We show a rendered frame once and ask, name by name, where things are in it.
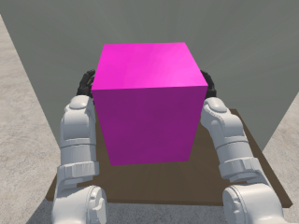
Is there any right robot forearm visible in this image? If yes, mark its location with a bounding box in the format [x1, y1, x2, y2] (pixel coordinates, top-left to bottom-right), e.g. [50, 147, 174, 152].
[200, 97, 284, 217]

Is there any right robot upper arm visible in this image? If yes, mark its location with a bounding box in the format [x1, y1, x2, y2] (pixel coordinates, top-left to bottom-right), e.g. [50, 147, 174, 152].
[222, 182, 299, 224]

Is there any left robot upper arm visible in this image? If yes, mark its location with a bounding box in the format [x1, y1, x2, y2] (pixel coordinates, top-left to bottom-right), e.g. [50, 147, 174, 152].
[52, 185, 108, 224]

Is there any carton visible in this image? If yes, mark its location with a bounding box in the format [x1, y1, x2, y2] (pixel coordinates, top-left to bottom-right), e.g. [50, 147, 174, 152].
[91, 42, 208, 166]

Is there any robot left hand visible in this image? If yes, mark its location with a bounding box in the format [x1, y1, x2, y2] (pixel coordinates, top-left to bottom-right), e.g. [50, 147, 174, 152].
[76, 69, 95, 105]

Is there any left robot forearm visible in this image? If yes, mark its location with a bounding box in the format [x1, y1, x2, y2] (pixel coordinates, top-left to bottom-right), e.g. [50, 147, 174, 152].
[51, 95, 100, 224]

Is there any robot right hand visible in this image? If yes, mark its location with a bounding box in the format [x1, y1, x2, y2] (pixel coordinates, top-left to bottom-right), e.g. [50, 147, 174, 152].
[200, 70, 217, 99]

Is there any table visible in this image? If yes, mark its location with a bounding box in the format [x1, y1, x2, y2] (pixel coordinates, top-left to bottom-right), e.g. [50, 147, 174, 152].
[45, 106, 293, 208]

